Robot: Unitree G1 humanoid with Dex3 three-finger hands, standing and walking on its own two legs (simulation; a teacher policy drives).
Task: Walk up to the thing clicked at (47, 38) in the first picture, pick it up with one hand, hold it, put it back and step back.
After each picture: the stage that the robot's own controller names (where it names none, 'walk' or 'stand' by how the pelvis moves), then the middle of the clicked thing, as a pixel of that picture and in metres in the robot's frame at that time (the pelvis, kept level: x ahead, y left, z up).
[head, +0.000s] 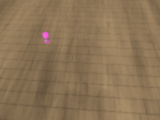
stand; (46, 37) +1.51 +0.49 -0.72
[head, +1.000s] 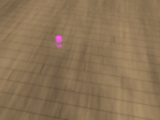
walk; (59, 41) +1.44 +0.22 -0.69
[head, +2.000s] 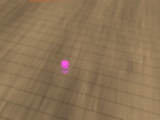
walk; (65, 66) +0.99 +0.16 -0.71
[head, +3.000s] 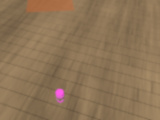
walk; (60, 95) +0.67 +0.19 -0.71
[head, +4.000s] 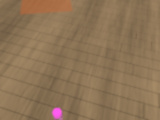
stand; (57, 114) +0.47 +0.19 -0.70
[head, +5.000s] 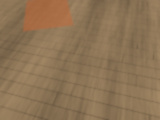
stand; out of the picture +0.43 +0.20 -0.72
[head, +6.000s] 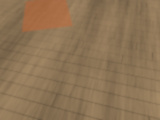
stand; out of the picture +0.42 +0.20 -0.73
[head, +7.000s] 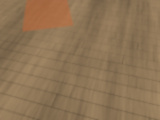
stand; out of the picture +0.40 +0.21 -0.73
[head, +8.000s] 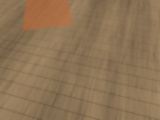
stand; out of the picture +0.40 +0.20 -0.73
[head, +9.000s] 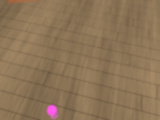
go down; (52, 112) +0.42 +0.21 -0.69
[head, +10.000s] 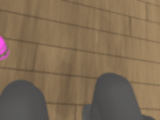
go down; out of the picture +0.46 +0.30 -0.28
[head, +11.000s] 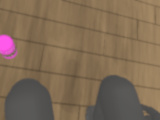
close in; (6, 47) +0.46 +0.30 -0.29
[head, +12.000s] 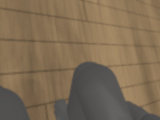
close in; out of the picture +0.43 +0.34 -0.22
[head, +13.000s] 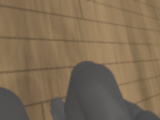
lift; out of the picture +0.43 +0.34 -0.22
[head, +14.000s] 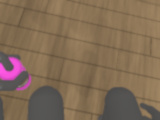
lift; (15, 75) +0.34 +0.25 -0.08
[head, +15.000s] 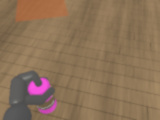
hold; (43, 96) +0.32 +0.16 +0.00
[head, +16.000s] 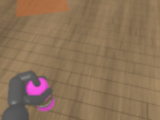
hold; (41, 95) +0.32 +0.17 -0.02
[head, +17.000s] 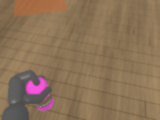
hold; (40, 94) +0.33 +0.17 -0.03
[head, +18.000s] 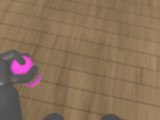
crouch; (27, 72) +0.40 +0.21 -0.08
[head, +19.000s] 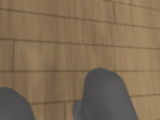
lower; out of the picture +0.44 +0.33 -0.18
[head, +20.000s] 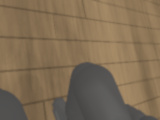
lower; out of the picture +0.41 +0.36 -0.23
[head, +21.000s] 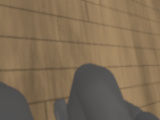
lower; out of the picture +0.40 +0.35 -0.23
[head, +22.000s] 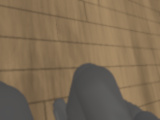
lower; out of the picture +0.40 +0.35 -0.23
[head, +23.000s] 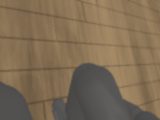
lower; out of the picture +0.40 +0.36 -0.23
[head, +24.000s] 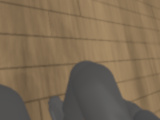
open; out of the picture +0.39 +0.35 -0.22
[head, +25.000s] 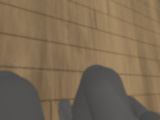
stand; out of the picture +0.41 +0.33 -0.24
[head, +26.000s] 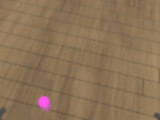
stand; (45, 103) +0.41 +0.24 -0.57
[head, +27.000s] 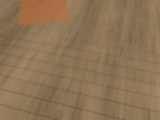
stand; out of the picture +0.39 +0.23 -0.67
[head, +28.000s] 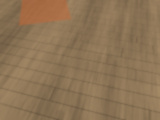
stand; out of the picture +0.39 +0.22 -0.67
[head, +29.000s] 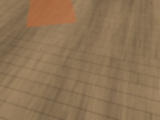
stand; out of the picture +0.40 +0.21 -0.71
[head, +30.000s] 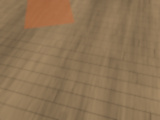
stand; out of the picture +0.39 +0.22 -0.72
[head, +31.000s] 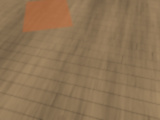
stand; out of the picture +0.38 +0.22 -0.73
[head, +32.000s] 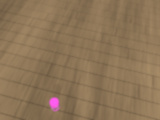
walk; (54, 104) +0.48 +0.19 -0.71
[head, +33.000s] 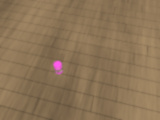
walk; (58, 67) +0.79 +0.26 -0.69
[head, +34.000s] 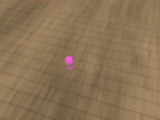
stand; (69, 62) +1.05 +0.19 -0.70
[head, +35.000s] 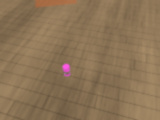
stand; (66, 70) +1.00 +0.21 -0.72
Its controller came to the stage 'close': yes
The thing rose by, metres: 0.69
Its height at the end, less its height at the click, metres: +0.00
